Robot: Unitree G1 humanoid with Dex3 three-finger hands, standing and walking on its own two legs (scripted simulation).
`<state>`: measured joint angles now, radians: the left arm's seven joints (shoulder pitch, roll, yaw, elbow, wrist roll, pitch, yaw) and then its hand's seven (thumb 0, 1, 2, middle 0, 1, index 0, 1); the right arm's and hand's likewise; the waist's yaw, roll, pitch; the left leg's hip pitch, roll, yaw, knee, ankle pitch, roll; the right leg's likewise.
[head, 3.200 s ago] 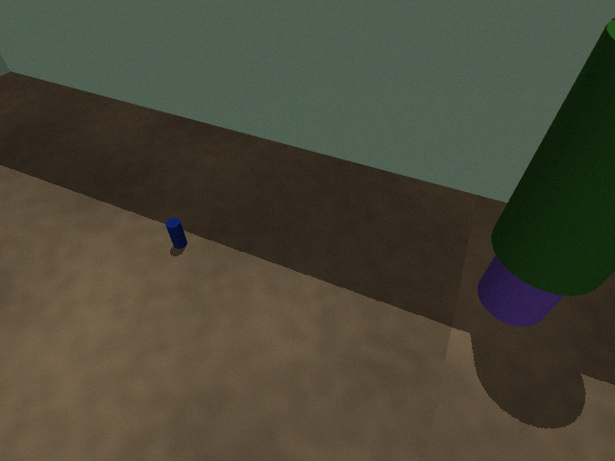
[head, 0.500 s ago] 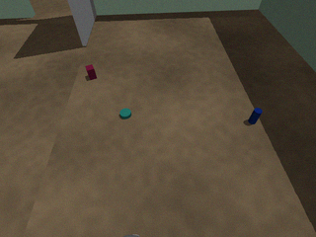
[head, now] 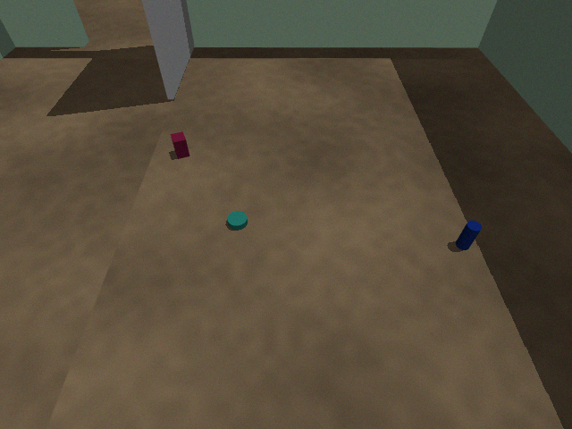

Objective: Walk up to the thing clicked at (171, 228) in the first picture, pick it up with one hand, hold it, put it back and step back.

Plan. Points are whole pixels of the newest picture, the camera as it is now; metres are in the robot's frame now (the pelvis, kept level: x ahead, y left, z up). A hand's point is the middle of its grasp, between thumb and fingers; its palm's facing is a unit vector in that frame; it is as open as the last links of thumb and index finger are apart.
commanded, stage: walk up
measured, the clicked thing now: (468, 235) +1.01 -0.78 -0.70
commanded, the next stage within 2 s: stand in 0.22 s
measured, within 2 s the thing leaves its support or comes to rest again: neither
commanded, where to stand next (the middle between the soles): +0.08 +0.00 m, yaw -3 degrees
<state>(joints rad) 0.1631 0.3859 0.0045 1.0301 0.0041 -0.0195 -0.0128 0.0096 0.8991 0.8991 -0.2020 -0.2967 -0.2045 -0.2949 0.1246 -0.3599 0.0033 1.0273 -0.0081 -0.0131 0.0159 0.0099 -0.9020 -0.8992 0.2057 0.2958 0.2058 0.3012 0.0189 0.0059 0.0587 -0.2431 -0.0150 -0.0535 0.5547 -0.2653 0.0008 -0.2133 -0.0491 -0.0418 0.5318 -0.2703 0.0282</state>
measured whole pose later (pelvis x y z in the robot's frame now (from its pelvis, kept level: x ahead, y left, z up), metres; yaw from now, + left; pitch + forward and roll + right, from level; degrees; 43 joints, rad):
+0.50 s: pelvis +0.01 -0.01 +0.01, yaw -1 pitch -3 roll +0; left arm 0.08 0.36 0.00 1.15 0.01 -0.01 -0.01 0.01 0.90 0.90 -0.20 -0.30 -0.20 -0.29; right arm 0.07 -0.35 -0.01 1.15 -0.01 -0.01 0.01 0.01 -0.90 -0.90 0.20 0.30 0.20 0.30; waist 0.00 -0.01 0.06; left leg -0.13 0.00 -0.04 0.34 -0.16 -0.01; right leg -0.12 -0.03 -0.03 0.33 -0.17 0.02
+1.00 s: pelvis +0.01 -0.02 +0.02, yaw -2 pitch -3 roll +0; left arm 0.10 0.36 0.00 1.14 0.01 -0.01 -0.01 0.01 0.90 0.90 -0.20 -0.30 -0.20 -0.29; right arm 0.09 -0.35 0.00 1.16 -0.01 -0.01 0.01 0.01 -0.90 -0.90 0.20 0.30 0.20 0.30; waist 0.00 0.00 0.05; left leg -0.12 0.01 -0.03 0.31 -0.15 -0.03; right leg -0.12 -0.02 -0.02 0.33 -0.17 0.01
